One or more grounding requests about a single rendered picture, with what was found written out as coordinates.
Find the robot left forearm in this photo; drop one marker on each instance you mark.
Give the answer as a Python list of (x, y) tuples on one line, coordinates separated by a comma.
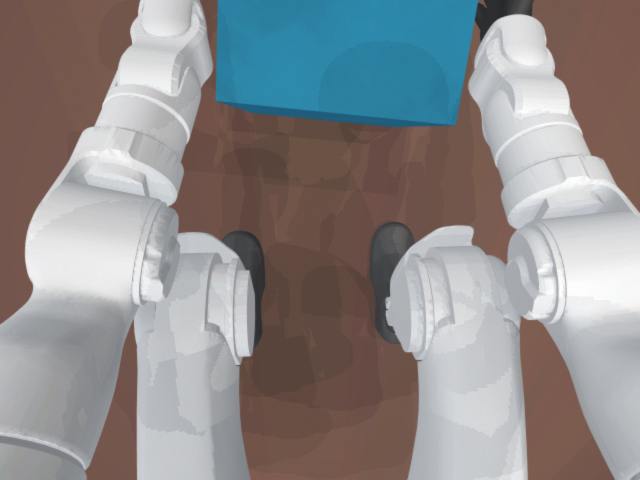
[(139, 138)]

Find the robot left upper arm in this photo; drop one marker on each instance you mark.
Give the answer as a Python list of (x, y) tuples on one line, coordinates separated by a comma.
[(96, 255)]

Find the carton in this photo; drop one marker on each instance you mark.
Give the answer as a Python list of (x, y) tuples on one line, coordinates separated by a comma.
[(394, 63)]

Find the robot right forearm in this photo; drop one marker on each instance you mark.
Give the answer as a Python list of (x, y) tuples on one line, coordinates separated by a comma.
[(537, 144)]

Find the robot left thigh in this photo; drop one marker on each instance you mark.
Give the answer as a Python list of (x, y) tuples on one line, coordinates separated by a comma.
[(188, 409)]

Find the robot right upper arm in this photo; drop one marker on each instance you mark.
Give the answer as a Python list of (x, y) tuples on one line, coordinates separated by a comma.
[(580, 276)]

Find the left robot shin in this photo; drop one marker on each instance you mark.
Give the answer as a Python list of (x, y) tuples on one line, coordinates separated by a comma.
[(190, 242)]

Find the robot right hand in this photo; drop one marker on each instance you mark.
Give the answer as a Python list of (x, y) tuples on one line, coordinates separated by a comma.
[(497, 9)]

